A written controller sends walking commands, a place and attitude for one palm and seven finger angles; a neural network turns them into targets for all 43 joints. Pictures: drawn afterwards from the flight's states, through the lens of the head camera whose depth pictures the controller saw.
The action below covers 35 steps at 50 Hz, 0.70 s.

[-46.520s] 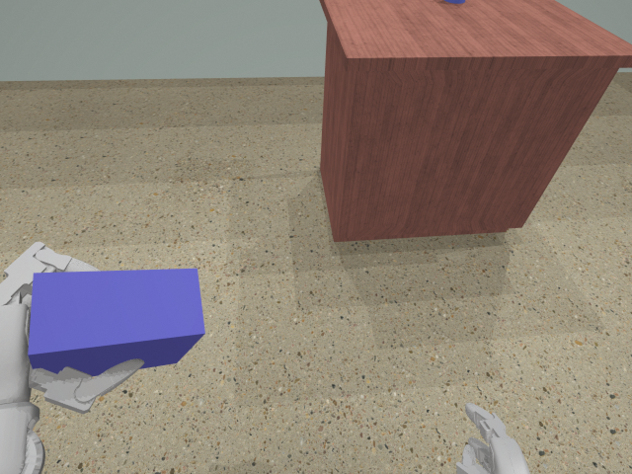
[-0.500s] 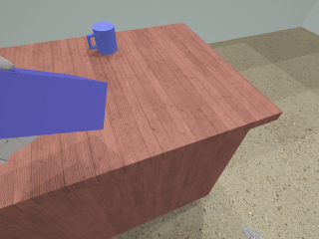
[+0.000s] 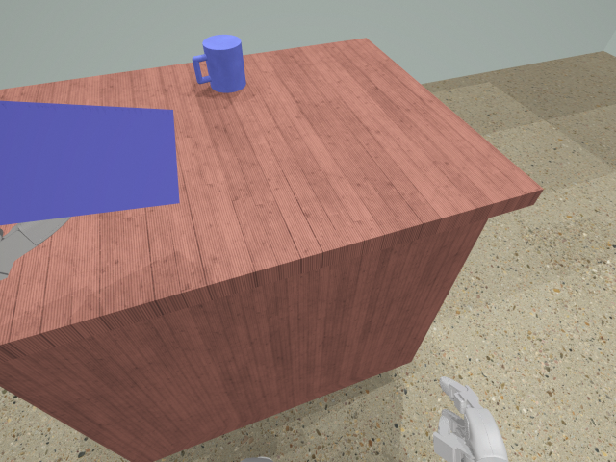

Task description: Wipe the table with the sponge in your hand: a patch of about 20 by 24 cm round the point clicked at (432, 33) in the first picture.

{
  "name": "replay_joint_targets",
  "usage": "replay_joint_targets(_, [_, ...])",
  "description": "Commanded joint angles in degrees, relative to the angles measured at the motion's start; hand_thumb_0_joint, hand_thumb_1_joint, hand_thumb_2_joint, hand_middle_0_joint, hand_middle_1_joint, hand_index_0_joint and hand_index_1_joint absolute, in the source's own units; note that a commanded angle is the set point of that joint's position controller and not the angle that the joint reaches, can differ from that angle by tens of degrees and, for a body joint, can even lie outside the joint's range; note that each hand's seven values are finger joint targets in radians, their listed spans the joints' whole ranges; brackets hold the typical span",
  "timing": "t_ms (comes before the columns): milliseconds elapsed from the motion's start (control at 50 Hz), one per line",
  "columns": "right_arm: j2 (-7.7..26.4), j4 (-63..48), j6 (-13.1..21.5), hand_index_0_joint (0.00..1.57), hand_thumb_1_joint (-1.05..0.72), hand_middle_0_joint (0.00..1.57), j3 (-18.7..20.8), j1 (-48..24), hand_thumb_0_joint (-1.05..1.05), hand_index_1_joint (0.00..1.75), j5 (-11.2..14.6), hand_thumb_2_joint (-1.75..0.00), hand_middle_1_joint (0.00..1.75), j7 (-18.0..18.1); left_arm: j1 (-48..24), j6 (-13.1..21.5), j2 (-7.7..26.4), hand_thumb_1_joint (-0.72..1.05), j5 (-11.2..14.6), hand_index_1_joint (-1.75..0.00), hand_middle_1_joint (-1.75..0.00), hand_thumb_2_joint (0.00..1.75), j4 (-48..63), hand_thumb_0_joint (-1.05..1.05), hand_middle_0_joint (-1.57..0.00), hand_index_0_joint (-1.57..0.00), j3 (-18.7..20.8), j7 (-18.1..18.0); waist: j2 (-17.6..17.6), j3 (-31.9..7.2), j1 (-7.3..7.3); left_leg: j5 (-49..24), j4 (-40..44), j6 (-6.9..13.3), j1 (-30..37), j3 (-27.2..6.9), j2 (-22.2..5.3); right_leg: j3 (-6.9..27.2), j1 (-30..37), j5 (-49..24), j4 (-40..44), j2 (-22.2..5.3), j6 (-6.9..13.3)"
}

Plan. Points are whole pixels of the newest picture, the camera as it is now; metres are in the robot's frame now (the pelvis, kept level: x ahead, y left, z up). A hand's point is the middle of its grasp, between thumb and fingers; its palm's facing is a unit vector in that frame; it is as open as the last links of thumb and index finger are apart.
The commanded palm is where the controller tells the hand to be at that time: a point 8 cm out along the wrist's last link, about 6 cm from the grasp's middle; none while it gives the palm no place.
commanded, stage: step back with the hand held close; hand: left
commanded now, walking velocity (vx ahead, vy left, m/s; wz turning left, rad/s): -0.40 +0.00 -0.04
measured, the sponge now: (84, 153) +0.26 +0.21 +0.31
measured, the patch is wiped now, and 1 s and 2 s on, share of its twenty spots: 1.00 1.00 1.00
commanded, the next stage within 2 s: stop stepping back and stand still in 0.42 s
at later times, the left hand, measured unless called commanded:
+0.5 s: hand out of the picture +0.06 +0.20 +0.32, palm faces +0.56 -0.76 -0.33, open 10.7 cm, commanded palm -0.01 +0.25 +0.30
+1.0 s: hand out of the picture -0.13 +0.17 +0.30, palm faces +0.54 -0.79 -0.30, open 10.7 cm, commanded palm -0.20 +0.21 +0.30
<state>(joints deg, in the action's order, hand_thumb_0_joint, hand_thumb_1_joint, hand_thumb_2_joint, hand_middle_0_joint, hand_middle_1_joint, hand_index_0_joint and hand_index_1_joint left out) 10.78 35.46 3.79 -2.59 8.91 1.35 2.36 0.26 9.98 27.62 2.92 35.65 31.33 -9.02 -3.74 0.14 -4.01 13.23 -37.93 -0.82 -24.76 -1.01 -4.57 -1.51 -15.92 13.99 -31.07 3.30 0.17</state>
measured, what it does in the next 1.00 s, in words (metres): walks backwards: left foot, then right foot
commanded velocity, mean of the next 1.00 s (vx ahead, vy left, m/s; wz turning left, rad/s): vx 0.00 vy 0.05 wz -0.01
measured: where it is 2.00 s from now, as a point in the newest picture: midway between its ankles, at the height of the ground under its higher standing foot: outside the picture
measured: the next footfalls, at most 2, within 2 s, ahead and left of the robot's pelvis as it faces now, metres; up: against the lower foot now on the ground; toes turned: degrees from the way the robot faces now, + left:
left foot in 0.20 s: -0.03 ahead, +0.15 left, +0.00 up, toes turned +3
right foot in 0.46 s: -0.07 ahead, -0.13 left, +0.00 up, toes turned -2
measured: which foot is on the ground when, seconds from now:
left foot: down 0.00-0.00, up 0.02-0.18, down 0.20-0.46, up 0.48-0.68, down 0.70-0.92, up 0.94-1.00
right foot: down 0.00-0.22, up 0.24-0.44, down 0.46-0.70, up 0.72-0.90, down 0.92-1.00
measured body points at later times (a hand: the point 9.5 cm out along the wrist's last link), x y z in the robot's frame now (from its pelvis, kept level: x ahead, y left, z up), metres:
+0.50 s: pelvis -0.17 -0.02 -0.01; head -0.15 -0.03 +0.44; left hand +0.03 +0.24 +0.34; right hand -0.02 -0.25 -0.11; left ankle -0.08 +0.14 -0.71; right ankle -0.10 -0.13 -0.73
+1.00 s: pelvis -0.36 -0.07 -0.01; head -0.38 -0.09 +0.44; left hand -0.16 +0.21 +0.32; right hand -0.24 -0.32 -0.12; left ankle -0.33 +0.08 -0.66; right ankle -0.32 -0.16 -0.73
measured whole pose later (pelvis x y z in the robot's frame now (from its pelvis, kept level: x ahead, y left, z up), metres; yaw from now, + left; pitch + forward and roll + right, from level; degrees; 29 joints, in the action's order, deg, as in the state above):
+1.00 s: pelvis -0.36 -0.07 -0.01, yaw +0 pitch -2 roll -2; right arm 15.0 39.2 2.7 -0.8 16.6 2.5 1.9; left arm 4.2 7.2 25.5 3.7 29.1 29.2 -5.7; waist -4.9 -1.8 0.9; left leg 21.1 -68.5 0.6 -33.9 -3.6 -4.2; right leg -5.7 -19.0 17.1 -38.3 2.0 2.7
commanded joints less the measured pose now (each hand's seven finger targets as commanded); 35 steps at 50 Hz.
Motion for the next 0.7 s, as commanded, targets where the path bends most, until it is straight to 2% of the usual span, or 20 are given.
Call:
replay_joint_targets(0, [7.82, -10.26, -0.05, 0.20, -0.90, 0.20, 4.94, -4.36, 0.00, 0.30, 2.65, -0.90, 0.30, 0.60, -6.66, -1.13, 6.76, 0.10, 1.02, -1.60, -1.60, 1.30, 0.72, 0.00, -1.20, -1.20, -3.69, 2.36, 15.49, -6.94, 5.70, 8.07, -16.20, -0.07, 4.12, -1.03, 1.02, 14.18, -2.73, -36.13, 10.88, -20.62, 6.35])
replay_joint_targets(40, [6.75, -13.10, -1.28, 0.20, -0.90, 0.20, 3.98, -7.36, 0.00, 0.30, 3.10, -0.90, 0.30, 0.24, 3.74, -0.51, 8.02, 0.10, 2.04, -1.60, -1.60, 1.30, 6.34, 0.00, -1.20, -1.20, -1.89, 3.36, 14.25, -5.50, 3.87, 12.42, -23.23, 0.50, 1.20, -3.10, -0.08, 13.52, -6.04, -28.32, 10.68, -22.75, 7.69])
replay_joint_targets(60, [5.97, -14.49, -1.71, 0.20, -0.90, 0.20, 3.15, -8.33, 0.00, 0.30, 2.64, -0.90, 0.30, -0.05, 7.57, 0.32, 10.70, 0.10, 2.18, -1.60, -1.60, 1.30, 11.30, 0.00, -1.20, -1.20, 1.60, 3.12, 10.66, -7.23, 3.54, 12.18, -18.61, 0.53, -0.65, -3.03, -0.60, 11.69, -2.55, -31.70, 7.44, -21.90, 7.64])
replay_joint_targets(140, [5.36, -13.95, -2.87, 0.20, -0.90, 0.20, 2.96, -6.92, 0.00, 0.30, 1.28, -0.90, 0.30, -0.04, 16.97, 2.17, 14.14, 0.10, 3.31, -1.60, -1.60, 1.30, 26.65, 0.00, -1.20, -1.20, 8.59, 1.37, 10.30, -13.13, 5.02, 3.80, 3.97, 0.45, 3.80, 1.02, -0.85, 8.30, 0.78, -32.33, 0.44, -17.11, 4.57])
replay_joint_targets(160, [6.69, -14.41, -2.43, 0.20, -0.90, 0.20, 3.92, -6.54, 0.00, 0.30, 1.08, -0.90, 0.30, 0.52, 16.25, 2.94, 16.98, 0.10, 3.57, -1.60, -1.60, 1.30, 32.40, 0.00, -1.20, -1.20, 10.88, 0.62, 4.07, -15.53, 5.42, -4.04, 11.01, 0.78, 7.65, 0.76, -2.18, 6.51, 0.72, -29.65, -4.88, -14.66, 2.90])
replay_joint_targets(180, [8.16, -14.11, -1.37, 0.20, -0.90, 0.20, 4.92, -5.80, 0.00, 0.30, 0.53, -0.90, 0.30, 0.63, 18.17, 3.69, 16.50, 0.10, 4.04, -1.60, -1.60, 1.30, 34.68, 0.00, -1.20, -1.20, 12.20, 0.13, -6.43, -18.21, 4.78, -18.51, 14.52, 4.10, 12.00, -8.23, -9.97, 3.99, -4.13, -17.48, -12.49, -8.05, 0.19])
replay_joint_targets(200, [7.90, -13.99, 0.24, 0.20, -0.90, 0.20, 5.27, -5.18, 0.00, 0.30, 0.14, -0.90, 0.30, 0.29, 17.11, 4.73, 15.98, 0.10, 4.18, -1.60, -1.60, 1.30, 38.10, 0.00, -1.20, -1.20, 12.08, -0.22, -15.95, -18.27, 5.01, -34.40, 15.90, 6.43, 16.41, -11.76, -16.66, 2.13, -12.12, 6.98, -19.11, -2.70, -1.60])
replay_joint_targets(220, [7.89, -11.79, 1.94, 0.20, -0.90, 0.20, 6.02, -3.42, 0.00, 0.30, 0.21, -0.90, 0.30, 0.06, 16.00, 5.09, 16.16, 0.10, 3.94, -1.60, -1.60, 1.30, 36.80, 0.00, -1.20, -1.20, 12.70, -0.62, -16.97, -17.83, 4.90, -43.23, 14.10, 7.52, 20.12, -9.37, -18.74, 3.68, -17.85, 17.60, -26.10, -1.63, -1.17])
replay_joint_targets(280, [7.82, -7.49, 5.13, 0.20, -0.90, 0.20, 6.21, 0.16, 0.00, 0.30, 0.50, -0.90, 0.30, -0.12, 13.97, 3.70, 14.80, 0.10, 3.06, -1.60, -1.60, 1.30, 31.21, 0.00, -1.20, -1.20, 11.23, -2.06, -17.07, -18.47, 5.43, -51.11, 9.96, 6.15, 24.84, -4.46, -14.95, 3.80, -17.90, 17.81, -26.15, -1.67, -1.39])
replay_joint_targets(360, [9.11, -6.16, 4.71, 0.20, -0.90, 0.20, 6.98, 0.38, 0.00, 0.30, 1.12, -0.90, 0.30, -0.29, 1.00, 1.60, 11.86, 0.10, 1.68, -1.60, -1.60, 1.30, 12.25, 0.00, -1.20, -1.20, 6.84, -1.28, -11.91, -12.56, 5.45, -32.64, 9.42, 4.55, 17.46, -3.51, -13.06, 2.00, -6.75, 8.25, -6.00, -1.91, -1.65])
replay_joint_targets(400, [10.22, -7.17, 3.85, 0.20, -0.90, 0.20, 6.44, -0.81, 0.00, 0.30, 1.18, -0.90, 0.30, -0.21, -1.30, 1.00, 11.93, 0.10, 1.22, -1.60, -1.60, 1.30, 7.36, 0.00, -1.20, -1.20, 5.55, 0.02, -4.62, -8.20, 5.09, -11.88, 4.13, 2.70, 7.48, -2.72, -10.45, 1.54, 2.33, -5.56, 5.40, -3.40, -1.66])
replay_joint_targets(420, [9.70, -8.00, 3.59, 0.20, -0.90, 0.20, 6.25, -1.69, 0.00, 0.30, 1.57, -0.90, 0.30, -0.23, -1.97, 0.95, 12.16, 0.10, 1.12, -1.60, -1.60, 1.30, 6.44, 0.00, -1.20, -1.20, 4.57, 0.75, 3.67, -6.36, 5.32, 3.16, -3.39, 0.57, 3.97, -0.07, -5.90, 2.72, 3.32, -13.79, 11.25, -6.95, -0.69])
replay_joint_targets(440, [8.32, -9.34, 3.50, 0.20, -0.90, 0.20, 5.72, -2.90, 0.00, 0.30, 1.94, -0.90, 0.30, -0.05, -0.97, 1.36, 14.75, 0.10, 1.04, -1.60, -1.60, 1.30, 6.26, 0.00, -1.20, -1.20, 4.53, 1.02, 18.09, -4.87, 5.30, 17.10, -19.98, -2.00, -0.94, 3.29, 1.11, 11.67, 0.15, -22.12, 15.61, -17.03, 3.33])
replay_joint_targets(460, [8.04, -10.37, 3.75, 0.20, -0.90, 0.20, 5.34, -4.67, 0.00, 0.30, 1.74, -0.90, 0.30, 0.10, 1.64, 0.66, 13.86, 0.10, 1.30, -1.60, -1.60, 1.30, 5.05, 0.00, -1.20, -1.20, 3.61, 1.12, 19.51, -4.97, 4.68, 18.55, -35.10, -1.54, -3.12, -0.58, 2.90, 18.26, -6.60, -27.95, 16.64, -24.42, 6.91])
replay_joint_targets(480, [6.56, -8.72, 3.44, 0.20, -0.90, 0.20, 5.44, -4.94, 0.00, 0.30, 2.63, -0.90, 0.30, -0.31, 3.01, 0.20, 10.61, 0.10, 2.00, -1.60, -1.60, 1.30, 6.49, 0.00, -1.20, -1.20, 1.82, 1.86, 18.00, -5.14, 4.44, 13.17, -37.85, -0.99, -0.43, -4.11, -0.04, 13.47, -10.27, -15.79, 17.23, -22.62, 5.14])
replay_joint_targets(520, [5.31, -9.92, 1.19, 0.20, -0.90, 0.20, 4.44, -5.43, 0.00, 0.30, 2.60, -0.90, 0.30, -1.39, 11.01, -0.12, 12.03, 0.10, 2.29, -1.60, -1.60, 1.30, 6.79, 0.00, -1.20, -1.20, 5.04, 3.23, 14.87, -6.72, 5.13, 7.96, -36.55, -1.16, 2.72, -1.45, -1.08, 10.44, -14.45, 0.22, 14.50, -18.60, 4.63])
replay_joint_targets(580, [6.15, -11.77, -0.82, 0.20, -0.90, 0.20, 4.27, -5.63, 0.00, 0.30, 1.84, -0.90, 0.30, -0.09, 13.47, 0.54, 14.17, 0.10, 2.80, -1.60, -1.60, 1.30, 13.92, 0.00, -1.20, -1.20, 7.76, 1.96, 8.70, -8.90, 5.84, 12.94, -14.97, 0.05, 11.93, 4.76, 0.41, 7.52, -19.21, 22.72, 15.21, -14.93, 3.62])
replay_joint_targets(640, [7.94, -10.70, 0.67, 0.20, -0.90, 0.20, 3.39, -2.16, 0.00, 0.30, 0.53, -0.90, 0.30, 0.94, 11.73, 0.88, 14.10, 0.10, 3.05, -1.60, -1.60, 1.30, 23.13, 0.00, -1.20, -1.20, 7.31, -0.31, 6.63, -12.43, 6.96, 16.32, 7.26, 3.50, 13.08, 5.99, 0.44, 3.82, -10.64, 19.65, 5.14, -11.93, 0.78])
replay_joint_targets(660, [9.97, -11.75, 1.27, 0.20, -0.90, 0.20, 3.66, -2.07, 0.00, 0.30, 0.20, -0.90, 0.30, 1.23, 10.18, 0.88, 14.51, 0.10, 3.32, -1.60, -1.60, 1.30, 25.05, 0.00, -1.20, -1.20, 7.31, -0.80, -3.61, -11.55, 6.79, 22.62, 15.98, 5.81, 7.59, -2.20, -3.75, 0.24, -6.97, 16.14, -6.45, -7.36, -0.55])
replay_joint_targets(680, [11.57, -11.50, 2.11, 0.20, -0.90, 0.20, 3.84, -2.07, 0.00, 0.30, 0.12, -0.90, 0.30, 1.00, 5.30, 0.77, 14.74, 0.10, 2.57, -1.60, -1.60, 1.30, 24.49, 0.00, -1.20, -1.20, 7.70, -1.24, -16.87, -7.45, 7.03, 32.66, 27.53, 9.83, -3.36, -15.77, -11.35, -3.06, -5.82, 11.81, -27.76, 0.23, -2.30])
